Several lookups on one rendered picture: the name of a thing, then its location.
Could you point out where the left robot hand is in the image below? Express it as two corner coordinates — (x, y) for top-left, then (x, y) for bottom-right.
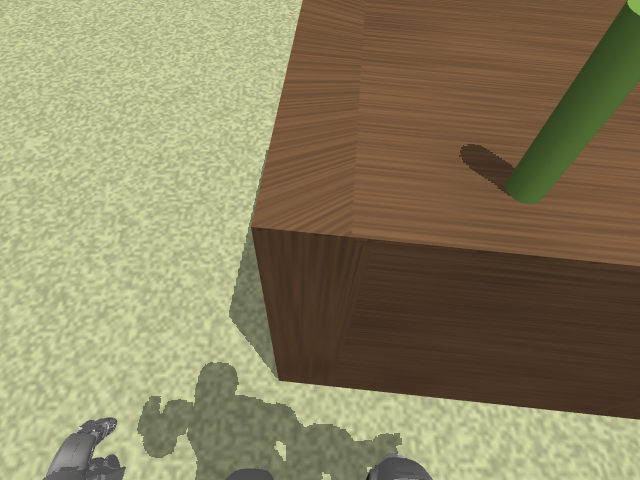
(46, 418), (126, 480)

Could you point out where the can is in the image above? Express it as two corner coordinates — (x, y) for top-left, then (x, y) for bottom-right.
(506, 0), (640, 204)

